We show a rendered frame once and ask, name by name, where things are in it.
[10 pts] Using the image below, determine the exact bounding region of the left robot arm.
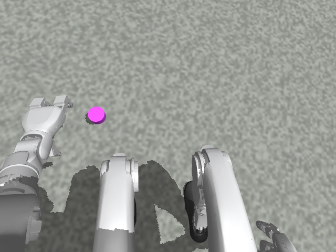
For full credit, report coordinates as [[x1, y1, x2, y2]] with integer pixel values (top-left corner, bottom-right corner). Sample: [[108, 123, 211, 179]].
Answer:
[[0, 130, 53, 252]]

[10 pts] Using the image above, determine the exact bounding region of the tin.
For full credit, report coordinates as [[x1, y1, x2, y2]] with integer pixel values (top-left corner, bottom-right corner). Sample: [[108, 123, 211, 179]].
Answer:
[[88, 107, 106, 124]]

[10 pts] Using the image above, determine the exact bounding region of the right robot hand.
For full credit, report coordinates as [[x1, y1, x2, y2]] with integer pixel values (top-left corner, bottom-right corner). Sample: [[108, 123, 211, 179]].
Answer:
[[256, 220, 297, 252]]

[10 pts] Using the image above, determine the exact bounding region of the right robot foot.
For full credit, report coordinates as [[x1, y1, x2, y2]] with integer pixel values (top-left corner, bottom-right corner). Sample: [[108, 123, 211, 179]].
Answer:
[[184, 181, 208, 243]]

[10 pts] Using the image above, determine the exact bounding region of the left robot hand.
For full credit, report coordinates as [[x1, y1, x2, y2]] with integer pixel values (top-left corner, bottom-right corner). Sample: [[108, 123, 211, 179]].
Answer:
[[22, 95, 73, 157]]

